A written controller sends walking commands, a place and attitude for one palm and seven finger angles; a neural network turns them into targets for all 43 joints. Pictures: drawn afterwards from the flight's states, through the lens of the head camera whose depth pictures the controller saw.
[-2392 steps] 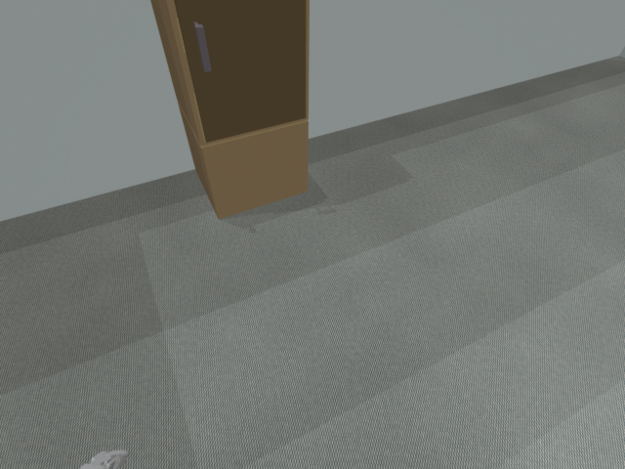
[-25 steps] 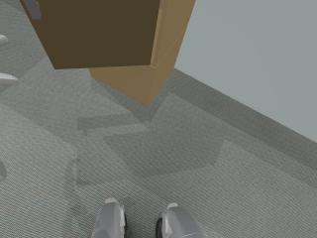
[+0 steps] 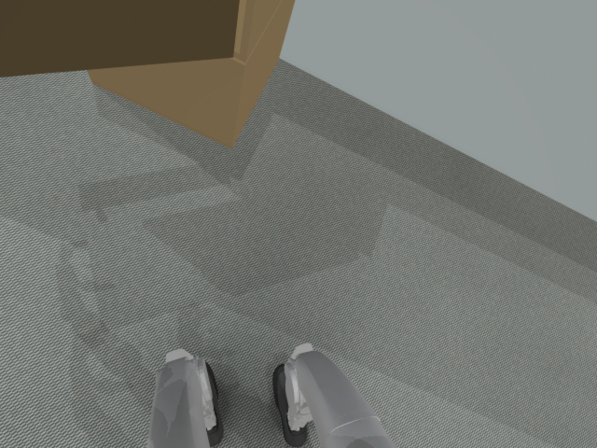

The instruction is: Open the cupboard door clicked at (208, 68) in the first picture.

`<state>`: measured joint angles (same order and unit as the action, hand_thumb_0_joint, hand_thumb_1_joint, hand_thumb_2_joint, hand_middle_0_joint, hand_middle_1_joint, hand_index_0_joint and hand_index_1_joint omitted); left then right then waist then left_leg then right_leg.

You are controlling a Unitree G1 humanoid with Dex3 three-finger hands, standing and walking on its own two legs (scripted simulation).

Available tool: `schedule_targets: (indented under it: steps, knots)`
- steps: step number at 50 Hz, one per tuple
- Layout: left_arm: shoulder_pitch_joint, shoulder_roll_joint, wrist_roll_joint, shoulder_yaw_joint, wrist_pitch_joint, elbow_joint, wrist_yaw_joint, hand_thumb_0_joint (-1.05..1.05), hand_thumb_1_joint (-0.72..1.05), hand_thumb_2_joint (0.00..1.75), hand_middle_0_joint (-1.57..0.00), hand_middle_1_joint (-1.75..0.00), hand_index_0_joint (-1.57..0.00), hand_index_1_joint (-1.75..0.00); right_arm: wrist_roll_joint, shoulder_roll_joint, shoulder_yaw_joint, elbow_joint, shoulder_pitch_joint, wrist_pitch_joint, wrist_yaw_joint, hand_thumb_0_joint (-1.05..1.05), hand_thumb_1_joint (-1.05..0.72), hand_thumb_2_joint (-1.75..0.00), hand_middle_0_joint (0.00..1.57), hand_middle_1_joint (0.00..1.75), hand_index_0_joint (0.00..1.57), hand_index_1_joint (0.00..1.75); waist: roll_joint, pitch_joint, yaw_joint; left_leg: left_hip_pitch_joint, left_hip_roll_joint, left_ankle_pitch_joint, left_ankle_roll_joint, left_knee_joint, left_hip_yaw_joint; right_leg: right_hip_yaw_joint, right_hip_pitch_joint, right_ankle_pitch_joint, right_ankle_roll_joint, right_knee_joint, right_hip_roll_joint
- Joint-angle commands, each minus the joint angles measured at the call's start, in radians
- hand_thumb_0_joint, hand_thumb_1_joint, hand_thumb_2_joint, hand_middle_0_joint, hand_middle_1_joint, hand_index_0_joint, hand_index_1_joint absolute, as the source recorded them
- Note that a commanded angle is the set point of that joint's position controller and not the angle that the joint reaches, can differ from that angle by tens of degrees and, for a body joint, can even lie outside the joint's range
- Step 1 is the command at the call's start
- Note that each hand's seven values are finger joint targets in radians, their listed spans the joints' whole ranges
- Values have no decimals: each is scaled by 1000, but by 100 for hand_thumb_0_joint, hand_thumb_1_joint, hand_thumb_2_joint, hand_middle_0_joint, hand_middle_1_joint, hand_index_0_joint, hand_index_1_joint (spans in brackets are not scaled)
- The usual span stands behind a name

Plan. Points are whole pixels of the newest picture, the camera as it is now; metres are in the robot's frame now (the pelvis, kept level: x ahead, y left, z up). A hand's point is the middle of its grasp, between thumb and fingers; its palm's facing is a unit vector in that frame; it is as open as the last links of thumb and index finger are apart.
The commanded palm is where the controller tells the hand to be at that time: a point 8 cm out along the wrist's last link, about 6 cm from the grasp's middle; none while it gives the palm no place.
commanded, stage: move the hooked fingers beside the handle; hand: left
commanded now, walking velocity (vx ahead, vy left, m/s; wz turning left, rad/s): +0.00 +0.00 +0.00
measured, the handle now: out of the picture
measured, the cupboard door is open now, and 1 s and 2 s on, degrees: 39 39 39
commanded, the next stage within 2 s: none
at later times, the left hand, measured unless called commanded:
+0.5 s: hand out of the picture +0.61 +0.37 +0.12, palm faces +0.15 -0.99 -0.01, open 14.0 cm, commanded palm +0.68 +0.36 +0.11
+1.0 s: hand out of the picture +0.60 +0.37 +0.12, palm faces +0.12 -0.99 -0.02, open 14.0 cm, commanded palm +0.69 +0.35 +0.11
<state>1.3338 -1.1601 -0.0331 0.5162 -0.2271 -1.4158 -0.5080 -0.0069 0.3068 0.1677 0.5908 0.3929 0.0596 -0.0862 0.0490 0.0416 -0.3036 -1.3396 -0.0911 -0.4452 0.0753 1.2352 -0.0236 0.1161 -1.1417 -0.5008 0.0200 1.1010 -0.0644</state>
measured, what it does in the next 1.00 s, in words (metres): stands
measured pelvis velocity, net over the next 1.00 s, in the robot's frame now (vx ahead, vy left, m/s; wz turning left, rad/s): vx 0.00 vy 0.02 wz -0.03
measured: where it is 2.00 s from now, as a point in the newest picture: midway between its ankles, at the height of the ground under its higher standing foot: (251, 417)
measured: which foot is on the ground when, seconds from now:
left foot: down 0.00-1.00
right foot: down 0.00-1.00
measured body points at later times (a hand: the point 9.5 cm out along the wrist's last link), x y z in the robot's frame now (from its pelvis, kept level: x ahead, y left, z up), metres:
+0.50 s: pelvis +0.02 +0.02 +0.00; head +0.26 +0.09 +0.37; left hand +0.60 +0.43 +0.12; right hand -0.05 -0.22 -0.06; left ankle +0.05 +0.07 -0.63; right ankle +0.01 -0.14 -0.63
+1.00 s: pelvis +0.00 +0.02 +0.00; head +0.24 +0.10 +0.38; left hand +0.59 +0.42 +0.13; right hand -0.07 -0.22 -0.05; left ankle +0.05 +0.07 -0.63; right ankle +0.01 -0.15 -0.63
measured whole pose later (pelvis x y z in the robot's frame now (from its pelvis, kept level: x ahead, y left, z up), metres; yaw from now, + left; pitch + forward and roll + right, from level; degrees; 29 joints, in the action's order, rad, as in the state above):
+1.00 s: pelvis +0.00 +0.02 +0.00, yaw -2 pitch +34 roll -14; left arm 1.52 -1.26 -0.13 0.45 -0.11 -1.38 -0.50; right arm -0.03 0.28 0.18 0.59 0.47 0.05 -0.05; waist 0.08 0.04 -0.39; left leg -1.41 -0.09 -0.45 0.10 1.24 -0.05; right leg 0.12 -1.18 -0.47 0.04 1.05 -0.09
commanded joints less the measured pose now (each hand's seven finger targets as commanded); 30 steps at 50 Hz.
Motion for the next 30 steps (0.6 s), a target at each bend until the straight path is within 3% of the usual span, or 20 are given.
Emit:
schedule_targets:
  steps: [1,5,6,9,17,19,22,24,26,28,29,30]
  knots:
    - [404,-332,21,23,-53,230,-7,0,-50,30,-30,-120,-30,-120,-2,250,-77,8,249,-2,-24,0,-90,-90,20,30,20,30,396,620,-13,792,-28,449,-39,-109,-153,-19,-43,245,-23,-102,-21]
    - [431,-293,8,-22,-31,235,-14,0,-50,30,-30,-120,-30,-120,-2,250,-77,17,256,1,-23,0,-90,-90,20,30,20,30,469,609,-27,865,-44,496,-63,-124,-187,-3,-118,244,-24,-97,-21]
    - [430,-303,9,-15,-24,234,-13,0,-50,30,-30,-120,-30,-120,-3,254,-77,18,265,1,-25,0,-90,-90,20,30,20,30,447,614,-34,865,-46,495,-61,-126,-191,-1,-114,248,-22,-100,-21]
    - [451,-288,9,-31,-10,237,-19,0,-50,30,-30,-120,-30,-120,-3,254,-76,24,276,-3,-27,0,-90,-90,20,30,20,30,458,628,-49,874,-50,529,-62,-120,-192,0,-128,261,-20,-99,-25]
    - [487,-361,-27,1,11,229,3,0,-50,30,-30,-120,-30,-120,-17,250,-68,20,315,5,-15,0,-90,-90,20,30,20,30,463,612,-55,858,-48,608,-69,-104,-194,10,-105,288,-18,-99,-36]
    - [512,-377,-42,10,6,254,12,0,-50,30,-30,-120,-30,-120,-21,247,-70,19,329,11,-9,0,-90,-90,20,30,20,30,505,629,-54,898,-53,664,-80,-99,-206,13,-123,292,-19,-96,-39]
    - [516,-375,-54,8,16,232,13,0,-50,30,-30,-120,-30,-120,-23,246,-71,18,340,20,1,0,-90,-90,20,30,20,30,485,612,-62,878,-51,659,-73,-89,-200,15,-114,298,-18,-102,-44]
    - [508,-404,-65,21,21,213,5,0,-50,30,-30,-120,-30,-120,-23,249,-69,11,344,27,4,0,-90,-90,20,30,20,30,490,602,-57,873,-50,650,-76,-93,-207,17,-118,288,-20,-102,-47]
    - [506,-394,-73,5,35,199,-5,0,-50,30,-30,-120,-30,-120,-23,248,-68,10,350,34,6,0,-90,-90,20,30,20,30,472,587,-65,852,-48,638,-68,-91,-202,20,-109,292,-20,-104,-48]
    - [516,-361,-79,-21,39,213,-16,0,-50,30,-30,-120,-30,-120,-24,242,-72,13,355,36,10,0,-90,-90,20,30,20,30,528,584,-67,894,-55,664,-78,-101,-223,25,-147,287,-23,-102,-49]
    - [519,-324,-76,-43,46,206,-22,0,-50,30,-30,-120,-30,-120,-20,243,-75,15,355,36,12,0,-90,-90,20,30,20,30,535,576,-74,910,-61,658,-81,-104,-229,27,-174,282,-22,-104,-49]
    - [527,-335,-75,-33,45,227,-27,0,-50,30,-30,-120,-30,-120,-22,249,-79,20,363,36,10,0,-90,-90,20,30,20,30,524,586,-78,922,-68,650,-82,-107,-241,29,-180,281,-20,-103,-48]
